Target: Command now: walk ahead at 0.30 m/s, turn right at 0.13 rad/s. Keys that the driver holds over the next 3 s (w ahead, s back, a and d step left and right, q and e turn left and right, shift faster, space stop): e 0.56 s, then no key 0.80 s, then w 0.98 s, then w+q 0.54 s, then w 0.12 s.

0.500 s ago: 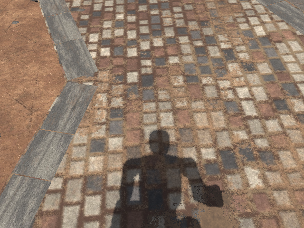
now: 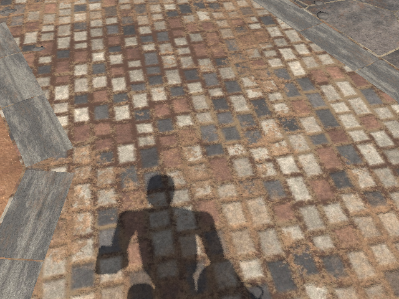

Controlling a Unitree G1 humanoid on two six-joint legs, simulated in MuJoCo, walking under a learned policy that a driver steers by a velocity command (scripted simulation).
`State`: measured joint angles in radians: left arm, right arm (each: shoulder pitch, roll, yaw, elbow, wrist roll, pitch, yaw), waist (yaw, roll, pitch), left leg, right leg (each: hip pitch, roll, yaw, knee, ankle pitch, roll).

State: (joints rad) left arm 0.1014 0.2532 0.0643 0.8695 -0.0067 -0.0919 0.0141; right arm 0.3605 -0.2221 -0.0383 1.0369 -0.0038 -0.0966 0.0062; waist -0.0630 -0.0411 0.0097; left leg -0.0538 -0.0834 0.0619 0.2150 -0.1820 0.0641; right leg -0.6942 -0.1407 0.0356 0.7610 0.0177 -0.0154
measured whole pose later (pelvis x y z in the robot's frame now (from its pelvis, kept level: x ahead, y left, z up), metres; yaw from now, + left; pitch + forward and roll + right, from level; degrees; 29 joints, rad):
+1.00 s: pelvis +0.18 -0.01 -0.01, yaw -21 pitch +1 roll +0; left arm 0.19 0.26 0.05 0.75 0.00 0.03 0.04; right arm 0.20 -0.23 -0.03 0.86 0.00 -0.02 -0.02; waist -0.02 -0.02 0.02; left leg -0.26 0.01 -0.01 0.51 -0.26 0.00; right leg -0.20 -0.01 0.05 0.45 -0.25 0.02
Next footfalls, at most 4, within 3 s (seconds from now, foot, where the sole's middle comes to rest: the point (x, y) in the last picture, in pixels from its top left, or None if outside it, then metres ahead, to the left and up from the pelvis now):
0.16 right None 0.26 -0.13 -0.78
0.62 left None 0.26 0.09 -0.78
0.98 right None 0.15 -0.15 -0.78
2.12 right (276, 278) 0.56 -0.27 -0.78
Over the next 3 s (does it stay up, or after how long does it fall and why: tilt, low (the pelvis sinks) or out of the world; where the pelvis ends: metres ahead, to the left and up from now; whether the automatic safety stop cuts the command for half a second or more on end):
stays up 0.92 -0.22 0.00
